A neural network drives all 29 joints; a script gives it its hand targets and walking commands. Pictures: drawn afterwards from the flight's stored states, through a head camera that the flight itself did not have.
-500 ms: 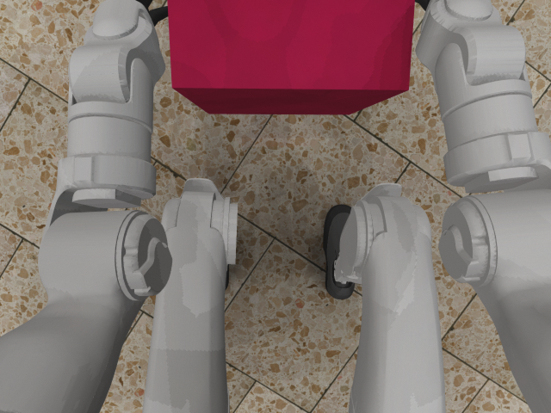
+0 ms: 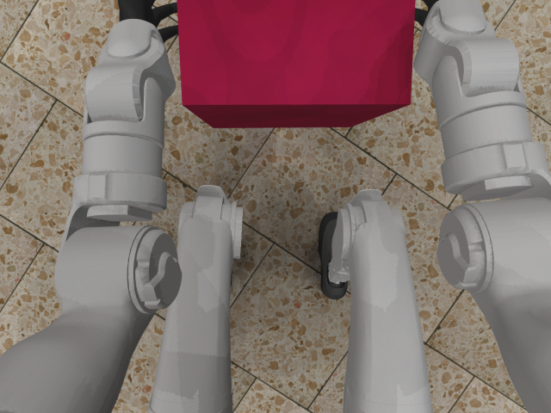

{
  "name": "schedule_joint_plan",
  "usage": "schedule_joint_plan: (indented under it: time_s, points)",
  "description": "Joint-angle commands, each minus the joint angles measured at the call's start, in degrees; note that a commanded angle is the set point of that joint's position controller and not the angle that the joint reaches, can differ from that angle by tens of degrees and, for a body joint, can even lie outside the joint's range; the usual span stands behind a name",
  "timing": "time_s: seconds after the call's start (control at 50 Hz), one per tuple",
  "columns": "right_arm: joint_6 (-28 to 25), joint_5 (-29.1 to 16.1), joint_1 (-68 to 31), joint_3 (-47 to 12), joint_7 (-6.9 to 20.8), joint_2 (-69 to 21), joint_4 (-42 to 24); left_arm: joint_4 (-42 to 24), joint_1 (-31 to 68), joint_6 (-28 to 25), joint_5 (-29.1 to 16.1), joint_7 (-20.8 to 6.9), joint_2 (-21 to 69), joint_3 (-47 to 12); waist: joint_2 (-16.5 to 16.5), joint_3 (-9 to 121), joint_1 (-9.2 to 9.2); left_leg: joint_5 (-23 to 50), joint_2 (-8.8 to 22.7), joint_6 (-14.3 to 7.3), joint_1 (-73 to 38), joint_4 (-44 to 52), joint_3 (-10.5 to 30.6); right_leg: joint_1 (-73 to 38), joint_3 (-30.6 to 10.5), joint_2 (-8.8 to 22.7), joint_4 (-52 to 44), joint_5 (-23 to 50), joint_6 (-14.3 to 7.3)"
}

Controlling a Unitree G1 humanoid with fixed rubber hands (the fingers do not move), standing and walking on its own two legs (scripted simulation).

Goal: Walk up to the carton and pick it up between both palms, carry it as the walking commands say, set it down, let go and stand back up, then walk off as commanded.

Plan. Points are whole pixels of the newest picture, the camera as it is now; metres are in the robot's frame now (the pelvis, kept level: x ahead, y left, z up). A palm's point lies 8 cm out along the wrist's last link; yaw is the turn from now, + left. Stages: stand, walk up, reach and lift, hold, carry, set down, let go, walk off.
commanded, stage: reach and lift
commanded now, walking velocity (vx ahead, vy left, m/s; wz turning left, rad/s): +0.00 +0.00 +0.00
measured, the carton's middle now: (288, 52) +0.54 +0.01 -0.15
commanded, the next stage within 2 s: none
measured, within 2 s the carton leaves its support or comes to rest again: neither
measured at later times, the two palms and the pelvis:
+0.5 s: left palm (113, 12) +0.51 +0.16 +0.00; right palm out of the picture +0.53 -0.15 +0.01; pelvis +0.00 +0.00 +0.06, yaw +0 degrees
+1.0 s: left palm out of the picture +0.49 +0.16 +0.08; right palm out of the picture +0.52 -0.15 +0.09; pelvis +0.01 +0.00 +0.12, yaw +0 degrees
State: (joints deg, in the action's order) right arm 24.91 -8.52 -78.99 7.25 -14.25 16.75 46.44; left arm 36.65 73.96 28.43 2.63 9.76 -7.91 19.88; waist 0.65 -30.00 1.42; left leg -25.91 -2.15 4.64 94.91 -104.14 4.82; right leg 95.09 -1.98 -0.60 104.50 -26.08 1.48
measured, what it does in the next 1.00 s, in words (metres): rises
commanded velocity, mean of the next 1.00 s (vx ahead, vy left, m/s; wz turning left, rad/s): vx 0.00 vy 0.00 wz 0.00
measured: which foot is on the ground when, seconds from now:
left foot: down 0.00-1.00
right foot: down 0.00-1.00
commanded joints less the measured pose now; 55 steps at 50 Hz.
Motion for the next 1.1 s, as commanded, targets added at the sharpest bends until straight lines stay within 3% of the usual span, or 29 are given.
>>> schedule_joint_plan:
  time_s: [0.0,0.04,0.06,0.12,0.16,0.18,0.24,0.28,0.38,0.42,0.46,0.52,0.54,0.56,0.58,0.62,0.64,0.66,0.76,0.8,0.84,0.86,0.94,0.96,0.98,1.02,1.04,1.06,1.08]
  points:
    - [-1.26,-5.39,-38.80,-23.48,26.32,-76.12,-20.92,-19.06,43.42,-3.18,-12.76,-21.41,62.35,-33.43,1.03,149.35,3.93,7.18,-6.61,-3.09,-39.21,16.08,-10.41,-45.21,4.10,-9.08,-16.53,6.50,-0.22]
    - [-1.12,-5.37,-37.67,-22.79,26.48,-75.93,-19.71,-19.81,45.04,-3.24,-13.81,-21.53,62.84,-34.46,0.25,147.85,2.76,6.18,-6.62,-2.98,-39.04,17.65,-10.25,-46.70,4.00,-8.87,-18.05,5.89,-0.21]
    - [-1.41,-5.02,-38.03,-22.20,26.69,-75.76,-19.57,-18.00,43.91,-3.08,-12.97,-21.56,63.60,-33.72,-0.57,146.43,3.36,5.29,-6.39,-2.98,-38.84,17.69,-10.27,-45.23,3.80,-8.69,-17.94,4.84,-0.54]
    - [-0.67,-4.50,-35.83,-21.89,26.97,-77.24,-17.65,-19.88,45.06,-2.93,-13.48,-21.62,63.71,-34.27,0.29,148.93,2.44,5.00,-6.49,-2.86,-41.83,19.30,-9.77,-47.06,3.90,-8.84,-19.37,4.46,-0.58]
    - [-1.12,-5.30,-37.40,-22.69,27.29,-76.73,-18.74,-19.31,44.82,-2.98,-13.03,-21.55,63.32,-34.57,-0.46,147.69,3.59,4.39,-6.19,-2.93,-41.93,20.16,-9.77,-47.09,3.71,-8.76,-20.17,3.68,-0.65]
    - [-0.83,-5.08,-37.08,-22.55,27.15,-76.95,-19.57,-20.06,44.81,-2.72,-13.66,-21.59,63.74,-34.96,0.04,149.43,2.32,5.06,-6.42,-2.85,-44.13,20.54,-9.61,-48.44,4.01,-8.90,-20.50,4.58,-0.57]
    - [-0.90,-5.51,-36.72,-22.60,27.48,-76.20,-19.44,-18.93,43.18,-2.45,-13.24,-21.39,64.42,-34.77,-0.67,150.04,3.23,5.25,-6.33,-2.85,-45.65,21.85,-9.15,-48.79,3.90,-8.85,-21.29,4.39,-0.71]
    - [-0.84,-4.85,-34.94,-21.72,27.75,-76.17,-18.15,-20.42,44.20,-2.59,-13.53,-21.27,64.66,-35.71,-1.08,148.18,1.54,5.76,-6.14,-2.46,-47.56,22.51,-8.76,-47.55,4.21,-9.01,-22.16,4.60,-0.90]
    - [-0.84,-5.07,-35.84,-22.60,27.78,-76.12,-20.56,-18.56,41.76,-2.23,-13.96,-21.60,65.79,-35.18,-0.37,148.54,2.57,5.35,-6.16,-2.88,-49.10,25.17,-8.04,-51.72,3.24,-8.58,-25.10,3.96,-1.06]
    - [-0.74,-5.94,-35.90,-23.63,28.10,-76.81,-20.54,-21.81,42.98,-2.51,-13.88,-21.49,65.00,-35.88,-1.00,149.69,3.53,5.60,-6.22,-2.82,-49.22,25.42,-8.48,-53.42,2.83,-8.53,-25.68,4.42,-0.92]
    - [-0.91,-5.73,-36.18,-22.65,28.16,-76.53,-20.02,-21.24,43.84,-2.63,-14.24,-21.53,64.76,-36.35,-0.49,147.24,2.31,5.16,-6.05,-2.93,-50.39,27.07,-7.86,-52.29,3.31,-8.49,-26.73,4.19,-0.75]
    - [-0.72,-5.89,-35.40,-23.99,28.09,-77.94,-20.45,-21.25,42.10,-2.69,-13.98,-21.76,65.49,-35.86,-0.23,148.47,3.51,5.91,-6.27,-3.15,-50.79,27.71,-8.11,-55.49,2.42,-8.42,-28.33,4.68,-0.87]
    - [-0.44,-4.26,-32.98,-22.24,28.27,-78.07,-18.50,-20.06,40.90,-2.39,-13.65,-21.91,65.83,-35.69,0.11,147.45,1.89,4.82,-6.27,-2.98,-51.71,28.74,-7.57,-55.59,3.06,-8.49,-28.81,4.33,-0.90]
    - [-0.67,-4.51,-33.26,-22.23,28.44,-77.40,-18.44,-18.59,40.35,-2.51,-12.87,-21.89,65.28,-35.05,-0.50,144.74,3.14,4.36,-5.91,-3.08,-51.36,29.16,-7.80,-54.32,2.47,-8.28,-29.06,3.15,-0.90]
    - [-0.86,-4.21,-32.88,-22.03,28.56,-78.22,-19.72,-20.47,40.63,-2.60,-13.73,-22.12,66.84,-36.46,0.04,147.33,1.76,5.04,-5.99,-3.12,-53.91,29.84,-6.94,-55.77,2.64,-8.27,-29.76,4.22,-1.07]
    - [-0.93,-4.11,-32.33,-22.27,28.71,-77.30,-19.61,-18.33,39.35,-2.39,-13.37,-22.46,66.90,-36.31,-0.92,146.29,2.21,5.33,-6.09,-2.87,-53.61,30.30,-7.66,-56.92,2.39,-8.32,-30.89,4.08,-1.14]
    - [-0.88,-4.37,-33.02,-22.63,28.91,-78.38,-19.44,-18.64,38.92,-2.61,-12.88,-22.53,66.14,-35.57,-0.49,145.43,3.58,4.46,-5.85,-3.12,-53.19,30.96,-7.60,-56.57,2.23,-8.14,-31.14,2.99,-0.98]
    - [-0.73,-4.19,-32.94,-22.07,29.12,-78.21,-19.19,-19.76,40.47,-2.46,-13.53,-22.45,66.46,-36.26,-0.44,145.44,2.55,4.86,-5.75,-3.07,-56.01,32.19,-6.89,-56.18,2.57,-8.07,-31.80,3.76,-0.98]
    - [-0.82,-5.03,-31.89,-23.88,29.17,-77.30,-22.63,-21.62,38.39,-2.21,-14.57,-22.51,67.81,-38.50,-1.46,148.03,1.77,7.69,-5.93,-2.93,-60.70,34.29,-5.95,-60.86,2.40,-8.25,-33.53,6.63,-1.26]
    - [-0.53,-4.20,-30.47,-23.48,29.37,-78.67,-20.26,-20.46,37.95,-2.57,-13.49,-22.75,66.74,-37.21,-0.76,144.58,2.81,7.02,-5.76,-3.24,-59.02,35.05,-6.15,-60.08,1.66,-7.83,-34.86,5.73,-1.07]
    - [-0.80,-5.80,-30.67,-25.90,29.21,-78.61,-24.55,-24.88,38.04,-2.74,-15.37,-22.64,68.25,-40.06,-0.88,149.90,1.87,11.34,-6.03,-2.95,-63.12,35.45,-5.98,-65.03,1.51,-8.09,-35.60,10.03,-1.02]
    - [-1.11,-5.20,-30.43,-25.06,29.36,-78.36,-23.54,-21.75,35.25,-2.63,-14.04,-22.74,68.20,-38.63,-0.92,146.68,2.68,10.81,-6.01,-3.05,-61.88,35.76,-5.94,-63.11,1.60,-8.15,-35.79,9.48,-1.08]
    - [-0.93,-4.46,-28.12,-25.42,29.91,-79.68,-22.06,-22.10,34.42,-3.26,-13.51,-23.02,67.60,-37.67,0.79,144.76,4.25,10.33,-5.91,-3.35,-62.87,38.38,-5.98,-66.63,0.79,-7.53,-38.71,8.64,-0.74]
    - [-1.15,-4.97,-29.02,-25.86,29.90,-79.57,-23.39,-23.67,34.69,-3.24,-13.95,-23.17,68.22,-38.84,0.54,145.38,3.21,11.34,-5.86,-3.43,-64.73,38.80,-5.41,-66.19,0.96,-7.64,-39.10,9.58,-0.82]
    - [-1.20,-4.91,-28.71,-26.38,29.94,-80.30,-23.22,-22.49,34.01,-3.39,-13.26,-23.20,67.40,-38.25,0.98,143.96,3.98,11.06,-5.84,-3.56,-63.83,38.71,-5.67,-65.85,0.93,-7.74,-39.19,9.50,-0.68]
    - [-1.22,-4.05,-27.70,-24.70,29.96,-78.74,-22.32,-22.95,35.46,-3.15,-13.93,-23.42,67.95,-39.30,-1.11,143.95,2.28,10.65,-5.83,-3.12,-66.54,40.65,-5.39,-67.16,0.71,-7.64,-40.80,9.42,-0.98]
    - [-1.21,-4.39,-27.91,-24.81,30.06,-80.27,-21.63,-22.15,34.80,-3.19,-13.27,-23.31,67.59,-38.65,-1.15,142.11,3.47,9.09,-5.60,-3.56,-66.48,41.64,-4.90,-67.72,0.05,-7.19,-41.58,8.08,-0.81]
    - [-1.20,-3.49,-25.56,-23.63,30.33,-80.45,-19.16,-21.21,34.00,-3.29,-13.20,-23.57,68.80,-38.91,-1.08,140.83,2.05,9.20,-5.58,-3.34,-66.03,41.98,-5.01,-66.50,0.62,-7.16,-41.95,8.36,-0.95]
    - [-1.06,-3.24,-25.13,-23.56,30.59,-80.18,-19.20,-21.70,34.16,-3.39,-13.19,-23.61,68.41,-38.33,-0.58,140.01,2.50,8.65,-5.41,-3.56,-67.23,43.20,-4.41,-66.82,0.71,-7.22,-42.55,7.83,-0.99]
